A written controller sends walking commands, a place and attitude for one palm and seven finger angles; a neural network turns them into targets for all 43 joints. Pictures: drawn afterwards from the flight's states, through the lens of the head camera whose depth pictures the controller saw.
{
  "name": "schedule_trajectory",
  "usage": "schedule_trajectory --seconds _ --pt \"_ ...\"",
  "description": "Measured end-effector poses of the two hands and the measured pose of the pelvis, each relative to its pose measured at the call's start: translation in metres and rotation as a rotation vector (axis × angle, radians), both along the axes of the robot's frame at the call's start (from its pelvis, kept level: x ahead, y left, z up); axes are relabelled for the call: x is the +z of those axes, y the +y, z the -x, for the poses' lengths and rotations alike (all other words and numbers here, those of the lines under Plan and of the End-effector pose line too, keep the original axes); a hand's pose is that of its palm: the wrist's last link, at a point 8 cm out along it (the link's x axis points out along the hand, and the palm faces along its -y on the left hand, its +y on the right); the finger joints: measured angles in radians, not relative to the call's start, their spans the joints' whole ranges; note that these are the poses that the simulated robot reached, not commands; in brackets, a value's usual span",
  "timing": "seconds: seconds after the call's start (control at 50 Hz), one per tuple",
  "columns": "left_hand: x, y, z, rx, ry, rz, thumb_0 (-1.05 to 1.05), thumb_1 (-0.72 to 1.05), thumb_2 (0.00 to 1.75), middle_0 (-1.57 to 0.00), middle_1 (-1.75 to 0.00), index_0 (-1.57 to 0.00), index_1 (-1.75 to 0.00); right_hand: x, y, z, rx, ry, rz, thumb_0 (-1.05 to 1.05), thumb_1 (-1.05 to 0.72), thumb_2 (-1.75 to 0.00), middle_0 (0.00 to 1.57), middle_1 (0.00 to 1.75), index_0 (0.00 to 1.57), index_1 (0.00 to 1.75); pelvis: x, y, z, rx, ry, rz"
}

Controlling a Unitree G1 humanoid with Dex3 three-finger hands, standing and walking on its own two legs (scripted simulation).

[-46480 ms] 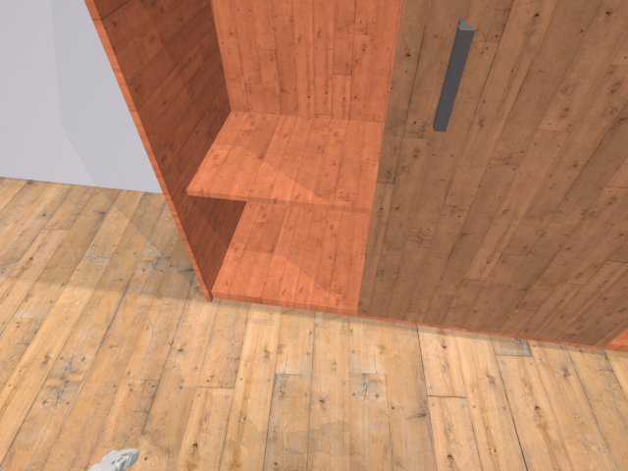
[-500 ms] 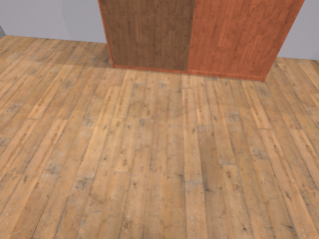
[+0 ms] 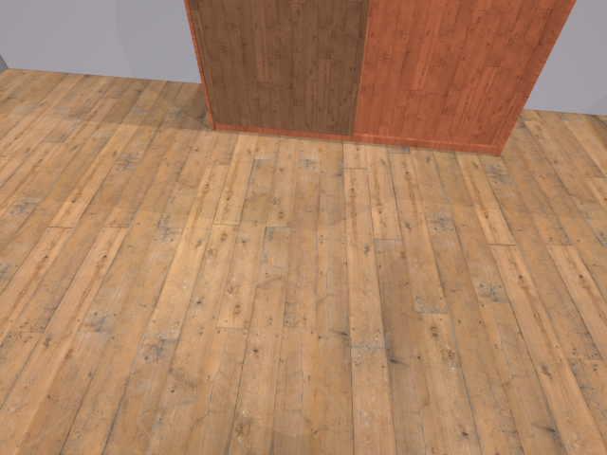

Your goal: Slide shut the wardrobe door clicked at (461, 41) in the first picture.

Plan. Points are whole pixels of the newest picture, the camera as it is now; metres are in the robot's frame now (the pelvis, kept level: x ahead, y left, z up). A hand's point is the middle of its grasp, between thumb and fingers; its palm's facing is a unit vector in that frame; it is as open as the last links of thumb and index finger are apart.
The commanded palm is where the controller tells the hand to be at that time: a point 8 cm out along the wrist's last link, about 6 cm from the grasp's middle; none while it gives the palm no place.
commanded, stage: look to check the result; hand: right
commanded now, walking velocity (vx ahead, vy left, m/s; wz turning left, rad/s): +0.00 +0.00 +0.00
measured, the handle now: out of the picture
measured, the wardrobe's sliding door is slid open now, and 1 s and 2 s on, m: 0.00 0.00 0.00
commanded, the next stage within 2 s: stand and wait in 1.20 s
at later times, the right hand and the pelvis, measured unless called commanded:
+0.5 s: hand out of the picture +0.06 -0.23 -0.16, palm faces -0.02 +0.95 -0.31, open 7.3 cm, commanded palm none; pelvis +0.00 +0.01 +0.00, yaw +0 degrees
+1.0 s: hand out of the picture +0.08 -0.22 -0.16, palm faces -0.04 +0.94 -0.33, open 7.3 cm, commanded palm none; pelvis +0.01 +0.03 +0.00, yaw +0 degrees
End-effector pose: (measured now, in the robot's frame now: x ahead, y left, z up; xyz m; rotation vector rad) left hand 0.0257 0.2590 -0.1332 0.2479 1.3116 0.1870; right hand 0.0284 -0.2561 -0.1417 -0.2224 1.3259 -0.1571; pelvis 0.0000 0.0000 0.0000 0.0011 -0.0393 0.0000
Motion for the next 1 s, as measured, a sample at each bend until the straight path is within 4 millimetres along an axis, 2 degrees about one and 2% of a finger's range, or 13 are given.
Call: schedule_trajectory --seconds 0.28,0.54,1.0 --pt "0.006 0.019 -0.022 -0.027 -0.043 -0.026 0.00 0.90 0.90 -0.20 -0.30 -0.20 -0.30 0.009 -0.012 -0.017 0.014 -0.040 0.041 0.01 -0.91 -0.89 0.21 0.30 0.20 0.30 0.001 0.005 -0.001 -0.002 0.001 0.003" --pt "0.011 0.037 -0.038 -0.044 -0.069 -0.043 0.00 0.90 0.90 -0.20 -0.30 -0.20 -0.30 0.017 -0.015 -0.028 0.029 -0.060 0.069 0.01 -0.91 -0.89 0.21 0.30 0.20 0.30 0.002 0.013 -0.002 -0.001 0.004 0.004" --pt "0.013 0.055 -0.045 -0.046 -0.072 -0.048 0.00 0.90 0.90 -0.20 -0.30 -0.20 -0.30 0.023 -0.005 -0.050 0.055 -0.097 0.077 0.01 -0.91 -0.89 0.21 0.30 0.20 0.30 0.003 0.025 -0.008 0.002 0.009 0.003"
